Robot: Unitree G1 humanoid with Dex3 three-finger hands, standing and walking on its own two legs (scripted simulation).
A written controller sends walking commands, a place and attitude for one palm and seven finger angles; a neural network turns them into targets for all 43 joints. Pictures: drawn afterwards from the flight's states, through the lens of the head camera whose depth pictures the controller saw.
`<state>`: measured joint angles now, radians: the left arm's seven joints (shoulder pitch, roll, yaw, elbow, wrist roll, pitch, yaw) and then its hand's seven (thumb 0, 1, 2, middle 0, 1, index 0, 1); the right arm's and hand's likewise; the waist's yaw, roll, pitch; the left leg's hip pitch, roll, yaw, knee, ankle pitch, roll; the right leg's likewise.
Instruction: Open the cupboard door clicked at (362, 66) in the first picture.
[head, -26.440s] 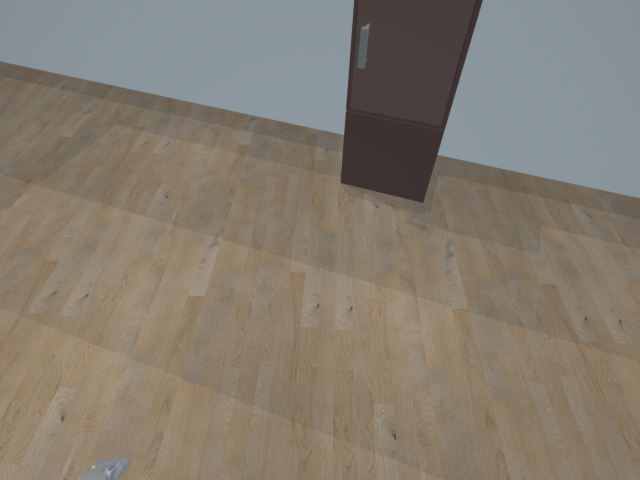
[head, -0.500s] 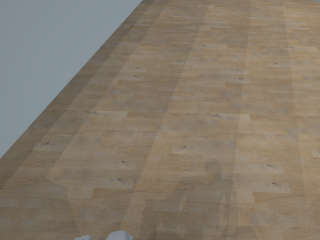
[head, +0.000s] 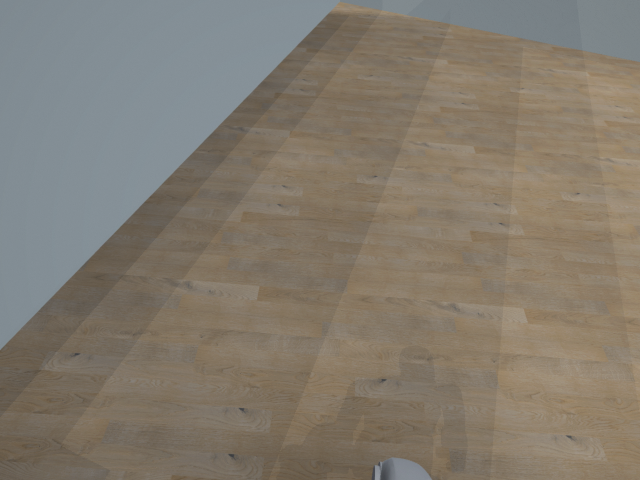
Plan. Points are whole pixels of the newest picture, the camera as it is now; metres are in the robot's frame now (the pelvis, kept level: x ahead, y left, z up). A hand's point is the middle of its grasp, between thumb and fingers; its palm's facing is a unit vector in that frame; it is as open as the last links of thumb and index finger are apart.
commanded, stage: walk to a spot facing it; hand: left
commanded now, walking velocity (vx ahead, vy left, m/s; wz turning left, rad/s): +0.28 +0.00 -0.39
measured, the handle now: out of the picture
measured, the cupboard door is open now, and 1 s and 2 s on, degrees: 50 50 50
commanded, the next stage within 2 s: turn to face it in 0.06 s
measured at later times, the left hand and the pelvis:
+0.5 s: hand (264, 378) +0.29 +0.11 -0.16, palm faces +0.07 -0.98 -0.18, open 7.2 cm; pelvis +0.18 -0.06 +0.00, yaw +4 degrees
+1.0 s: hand (226, 388) +0.26 +0.17 -0.16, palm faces +0.35 -0.89 -0.30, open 7.4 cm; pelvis +0.24 -0.08 -0.01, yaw +20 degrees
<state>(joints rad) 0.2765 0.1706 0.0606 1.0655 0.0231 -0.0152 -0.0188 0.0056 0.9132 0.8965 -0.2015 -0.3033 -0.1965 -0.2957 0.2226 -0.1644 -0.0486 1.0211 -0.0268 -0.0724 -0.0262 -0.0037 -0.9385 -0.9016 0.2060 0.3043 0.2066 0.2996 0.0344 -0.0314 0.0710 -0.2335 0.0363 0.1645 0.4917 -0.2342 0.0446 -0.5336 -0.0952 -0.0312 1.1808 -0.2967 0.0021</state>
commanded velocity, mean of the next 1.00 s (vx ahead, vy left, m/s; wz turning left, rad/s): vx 0.03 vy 0.00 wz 0.46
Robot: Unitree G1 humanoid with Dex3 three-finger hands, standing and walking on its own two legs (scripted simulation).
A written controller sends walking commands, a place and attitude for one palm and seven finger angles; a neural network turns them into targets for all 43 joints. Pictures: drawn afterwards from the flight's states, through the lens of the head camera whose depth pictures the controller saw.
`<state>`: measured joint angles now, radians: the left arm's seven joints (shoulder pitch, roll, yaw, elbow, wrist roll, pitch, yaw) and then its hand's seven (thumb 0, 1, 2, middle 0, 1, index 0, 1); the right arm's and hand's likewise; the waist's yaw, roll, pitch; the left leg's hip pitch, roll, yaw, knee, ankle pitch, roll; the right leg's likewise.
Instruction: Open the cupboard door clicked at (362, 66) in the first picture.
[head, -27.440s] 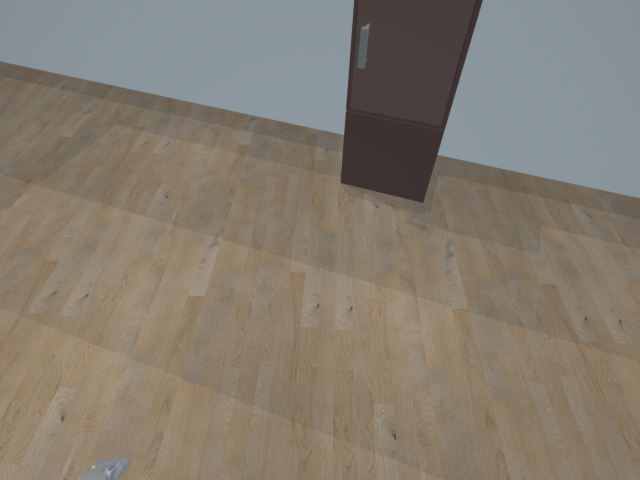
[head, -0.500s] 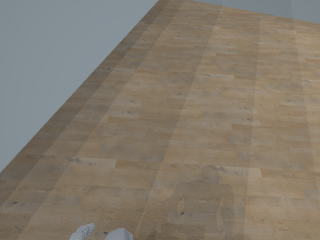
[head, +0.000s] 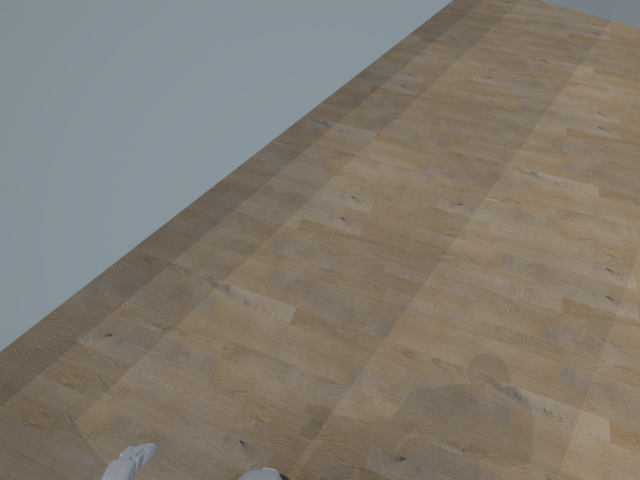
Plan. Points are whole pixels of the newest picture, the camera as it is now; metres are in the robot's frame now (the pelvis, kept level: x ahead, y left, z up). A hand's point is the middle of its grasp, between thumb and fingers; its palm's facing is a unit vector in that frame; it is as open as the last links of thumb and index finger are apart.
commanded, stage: turn to face it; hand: left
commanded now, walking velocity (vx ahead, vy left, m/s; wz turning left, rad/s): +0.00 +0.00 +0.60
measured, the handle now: out of the picture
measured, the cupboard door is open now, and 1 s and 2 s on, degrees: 50 50 50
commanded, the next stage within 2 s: none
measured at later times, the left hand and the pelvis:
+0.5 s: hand out of the picture +0.02 +0.20 -0.17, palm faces +0.35 -0.90 -0.26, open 7.4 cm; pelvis +0.02 -0.03 +0.00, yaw +19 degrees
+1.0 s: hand out of the picture -0.02 +0.15 -0.18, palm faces +0.61 -0.77 -0.21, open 7.4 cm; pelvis +0.04 -0.05 -0.01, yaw +38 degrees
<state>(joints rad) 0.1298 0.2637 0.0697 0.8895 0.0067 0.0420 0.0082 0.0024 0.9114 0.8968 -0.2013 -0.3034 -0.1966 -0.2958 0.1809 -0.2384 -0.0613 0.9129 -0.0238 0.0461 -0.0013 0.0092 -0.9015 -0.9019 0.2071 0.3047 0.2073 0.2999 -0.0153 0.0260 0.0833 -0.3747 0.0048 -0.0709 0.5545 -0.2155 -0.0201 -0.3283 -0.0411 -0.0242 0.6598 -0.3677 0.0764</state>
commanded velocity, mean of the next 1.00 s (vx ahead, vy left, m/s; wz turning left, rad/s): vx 0.00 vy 0.00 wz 0.60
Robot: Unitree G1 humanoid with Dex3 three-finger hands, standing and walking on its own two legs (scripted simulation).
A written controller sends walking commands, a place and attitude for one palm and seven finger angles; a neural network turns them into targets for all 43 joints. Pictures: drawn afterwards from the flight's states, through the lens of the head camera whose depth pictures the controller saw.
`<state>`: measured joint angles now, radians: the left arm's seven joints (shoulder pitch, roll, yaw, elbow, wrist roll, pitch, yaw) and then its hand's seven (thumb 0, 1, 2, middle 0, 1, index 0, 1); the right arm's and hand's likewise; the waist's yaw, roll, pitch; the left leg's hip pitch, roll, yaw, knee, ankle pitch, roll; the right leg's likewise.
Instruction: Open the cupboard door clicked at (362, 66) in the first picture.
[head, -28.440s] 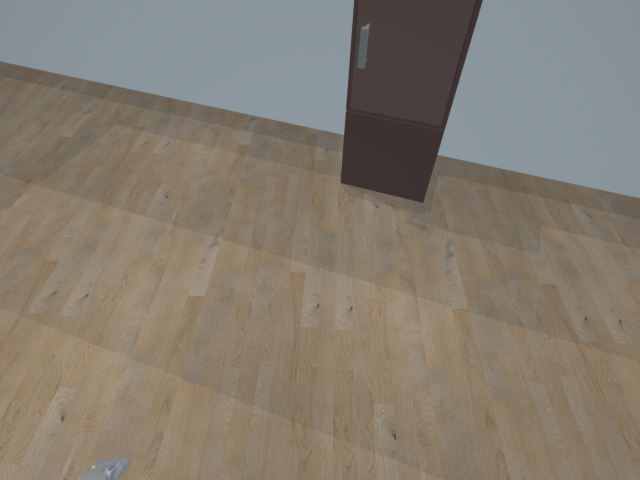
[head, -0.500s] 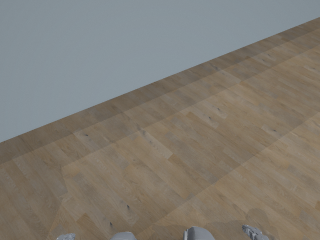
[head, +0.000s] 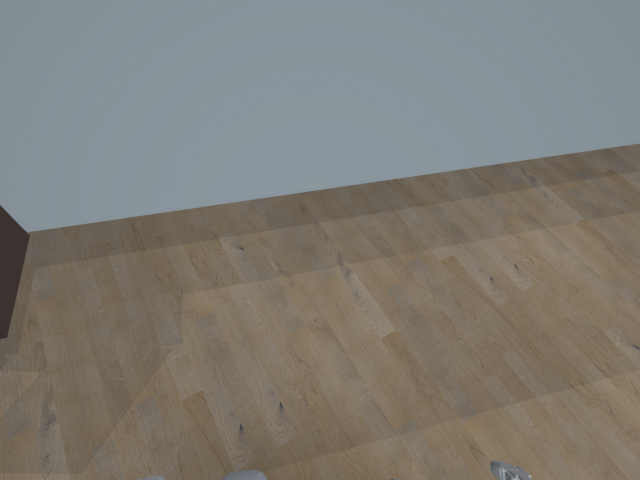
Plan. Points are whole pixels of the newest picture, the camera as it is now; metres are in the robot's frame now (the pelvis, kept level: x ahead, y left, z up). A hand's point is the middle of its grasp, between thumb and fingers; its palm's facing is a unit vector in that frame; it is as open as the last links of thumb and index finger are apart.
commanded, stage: turn to face it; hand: left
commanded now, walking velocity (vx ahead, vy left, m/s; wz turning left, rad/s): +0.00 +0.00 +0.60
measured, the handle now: out of the picture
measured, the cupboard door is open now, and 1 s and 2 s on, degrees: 50 50 50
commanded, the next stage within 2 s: take the last steps up to it in 1.76 s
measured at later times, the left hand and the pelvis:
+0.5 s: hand out of the picture +0.05 +0.17 -0.14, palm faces +0.27 -0.93 -0.27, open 7.4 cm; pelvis +0.02 -0.05 +0.02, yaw +17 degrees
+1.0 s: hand out of the picture +0.04 +0.21 -0.14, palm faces +0.53 -0.80 -0.28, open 7.4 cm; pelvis +0.05 -0.05 +0.01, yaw +33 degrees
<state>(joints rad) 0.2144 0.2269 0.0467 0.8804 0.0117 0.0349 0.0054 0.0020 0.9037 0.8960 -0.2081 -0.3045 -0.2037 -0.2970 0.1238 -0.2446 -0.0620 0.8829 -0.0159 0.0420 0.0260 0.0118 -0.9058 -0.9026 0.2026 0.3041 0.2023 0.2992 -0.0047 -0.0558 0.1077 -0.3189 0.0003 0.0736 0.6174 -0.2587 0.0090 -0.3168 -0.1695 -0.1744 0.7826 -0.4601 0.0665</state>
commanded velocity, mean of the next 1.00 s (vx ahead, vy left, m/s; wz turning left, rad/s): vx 0.00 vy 0.00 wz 0.60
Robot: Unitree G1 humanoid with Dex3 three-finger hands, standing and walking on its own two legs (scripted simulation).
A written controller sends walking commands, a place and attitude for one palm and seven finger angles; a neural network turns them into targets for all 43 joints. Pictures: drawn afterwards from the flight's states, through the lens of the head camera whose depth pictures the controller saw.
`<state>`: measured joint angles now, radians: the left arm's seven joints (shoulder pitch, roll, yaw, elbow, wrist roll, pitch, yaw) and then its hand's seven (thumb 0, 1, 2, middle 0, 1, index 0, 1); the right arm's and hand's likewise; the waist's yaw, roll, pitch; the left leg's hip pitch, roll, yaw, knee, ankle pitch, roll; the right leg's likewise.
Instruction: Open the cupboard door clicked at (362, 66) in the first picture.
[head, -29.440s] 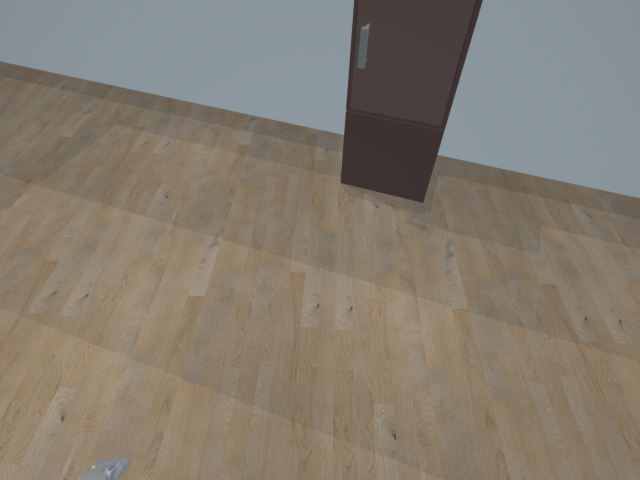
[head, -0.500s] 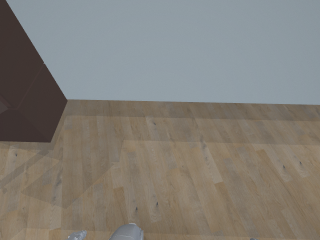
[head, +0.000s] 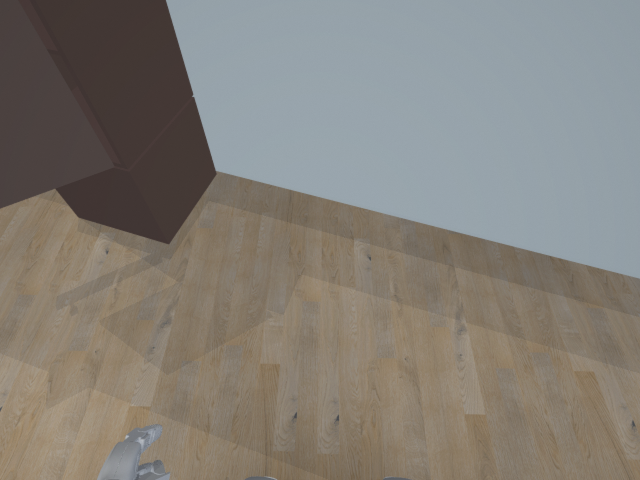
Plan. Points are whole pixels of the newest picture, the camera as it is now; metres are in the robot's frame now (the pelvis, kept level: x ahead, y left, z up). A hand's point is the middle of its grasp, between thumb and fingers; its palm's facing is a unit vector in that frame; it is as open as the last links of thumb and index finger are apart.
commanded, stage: turn to face it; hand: left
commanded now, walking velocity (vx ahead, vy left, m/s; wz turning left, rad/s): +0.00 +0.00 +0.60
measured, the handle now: out of the picture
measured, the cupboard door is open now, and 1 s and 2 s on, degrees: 50 50 50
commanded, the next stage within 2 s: take the last steps up to it in 0.76 s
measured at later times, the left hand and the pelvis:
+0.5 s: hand out of the picture -0.01 +0.23 -0.18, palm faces +0.34 -0.91 -0.25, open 7.4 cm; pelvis +0.01 +0.00 -0.01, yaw +18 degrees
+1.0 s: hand out of the picture +0.00 +0.16 -0.16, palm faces +0.49 -0.85 -0.21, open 7.3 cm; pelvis +0.05 -0.03 +0.01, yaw +27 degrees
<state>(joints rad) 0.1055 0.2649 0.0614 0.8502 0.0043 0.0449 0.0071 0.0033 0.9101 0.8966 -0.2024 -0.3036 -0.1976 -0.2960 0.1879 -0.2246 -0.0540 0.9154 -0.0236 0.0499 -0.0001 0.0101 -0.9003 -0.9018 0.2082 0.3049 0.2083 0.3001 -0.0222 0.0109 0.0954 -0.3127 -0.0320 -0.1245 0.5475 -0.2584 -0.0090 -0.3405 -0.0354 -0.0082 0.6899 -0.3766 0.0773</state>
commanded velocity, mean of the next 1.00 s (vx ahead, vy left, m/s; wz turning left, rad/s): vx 0.05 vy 0.02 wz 0.38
